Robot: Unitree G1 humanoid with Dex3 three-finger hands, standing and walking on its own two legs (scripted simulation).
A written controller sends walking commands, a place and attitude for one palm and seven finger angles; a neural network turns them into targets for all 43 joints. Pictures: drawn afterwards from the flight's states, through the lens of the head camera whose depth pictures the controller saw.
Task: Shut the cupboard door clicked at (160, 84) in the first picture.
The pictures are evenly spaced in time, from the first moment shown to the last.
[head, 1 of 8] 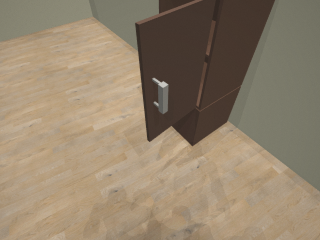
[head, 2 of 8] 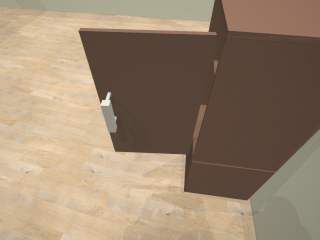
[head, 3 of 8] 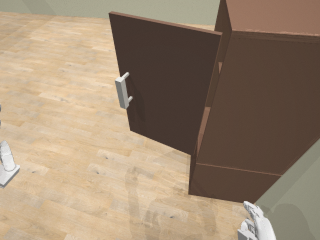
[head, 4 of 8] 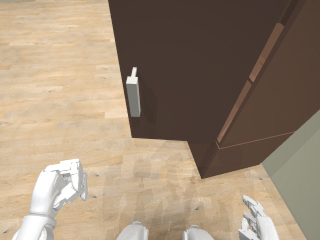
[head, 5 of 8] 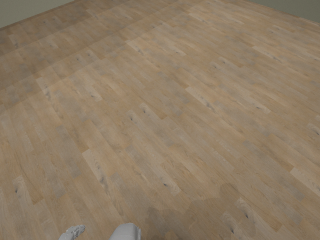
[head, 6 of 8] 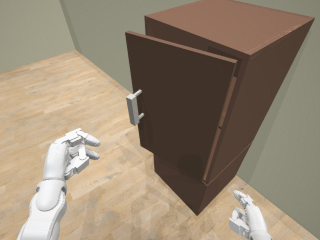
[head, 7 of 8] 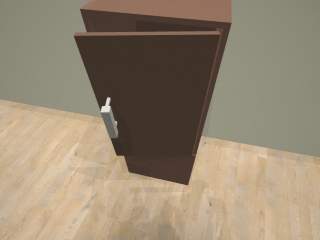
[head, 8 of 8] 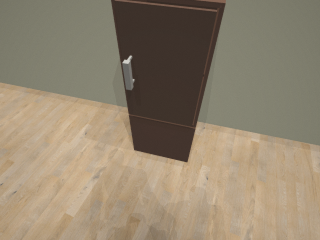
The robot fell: no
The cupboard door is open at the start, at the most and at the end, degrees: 96 96 0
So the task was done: yes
